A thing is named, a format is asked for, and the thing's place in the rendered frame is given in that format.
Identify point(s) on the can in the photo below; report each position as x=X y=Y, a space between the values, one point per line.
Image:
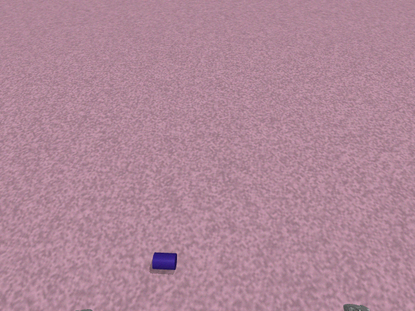
x=164 y=261

